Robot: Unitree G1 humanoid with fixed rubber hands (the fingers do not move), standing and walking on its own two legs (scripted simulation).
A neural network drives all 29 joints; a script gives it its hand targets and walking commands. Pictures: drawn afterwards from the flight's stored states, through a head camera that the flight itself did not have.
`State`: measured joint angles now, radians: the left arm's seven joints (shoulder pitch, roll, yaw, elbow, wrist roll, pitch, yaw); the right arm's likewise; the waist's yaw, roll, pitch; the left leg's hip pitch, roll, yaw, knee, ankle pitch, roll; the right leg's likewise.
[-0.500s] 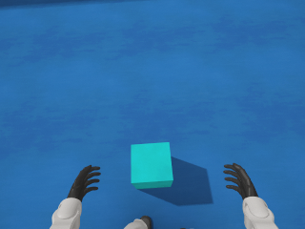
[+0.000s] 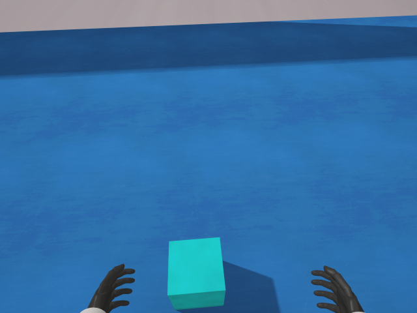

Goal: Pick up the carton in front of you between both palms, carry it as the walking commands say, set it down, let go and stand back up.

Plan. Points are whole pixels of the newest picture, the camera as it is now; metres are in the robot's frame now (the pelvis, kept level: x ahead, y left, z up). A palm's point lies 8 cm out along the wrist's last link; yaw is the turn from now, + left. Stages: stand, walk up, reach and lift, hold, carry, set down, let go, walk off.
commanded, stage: let go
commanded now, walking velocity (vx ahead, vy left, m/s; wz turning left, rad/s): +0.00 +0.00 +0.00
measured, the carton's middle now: (197, 274) +0.40 +0.09 -0.65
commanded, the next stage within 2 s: stand in 0.12 s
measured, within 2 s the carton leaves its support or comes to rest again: neither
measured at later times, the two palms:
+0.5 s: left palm out of the picture +0.14 +0.31 -0.10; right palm out of the picture +0.14 -0.27 -0.08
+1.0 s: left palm out of the picture +0.12 +0.32 -0.10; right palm out of the picture +0.11 -0.27 -0.09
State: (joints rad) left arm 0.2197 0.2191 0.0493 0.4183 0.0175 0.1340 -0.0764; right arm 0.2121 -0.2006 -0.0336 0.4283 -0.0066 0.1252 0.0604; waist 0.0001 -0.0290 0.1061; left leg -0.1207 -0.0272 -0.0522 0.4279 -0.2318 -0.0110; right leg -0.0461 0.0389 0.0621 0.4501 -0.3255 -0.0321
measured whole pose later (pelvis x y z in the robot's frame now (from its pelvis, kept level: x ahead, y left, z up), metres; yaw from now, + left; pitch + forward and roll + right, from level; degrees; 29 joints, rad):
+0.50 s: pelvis +0.01 +0.02 +0.00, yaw -1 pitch +0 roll +0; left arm 0.23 0.35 0.04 0.67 0.04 0.02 0.02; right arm 0.16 -0.32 -0.05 0.78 -0.04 0.00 -0.02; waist 0.00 -0.04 0.00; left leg -0.23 -0.04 -0.02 0.51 -0.29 0.02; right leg -0.13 0.03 0.08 0.48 -0.35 0.00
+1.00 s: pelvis +0.00 +0.03 +0.00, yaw -1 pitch -2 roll +0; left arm 0.20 0.37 0.02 0.83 0.03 0.00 0.03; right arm 0.13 -0.35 -0.03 0.93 -0.03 -0.01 -0.02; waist 0.00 -0.03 0.01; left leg -0.17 -0.04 -0.02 0.44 -0.24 0.03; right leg -0.08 0.02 0.08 0.41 -0.30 0.01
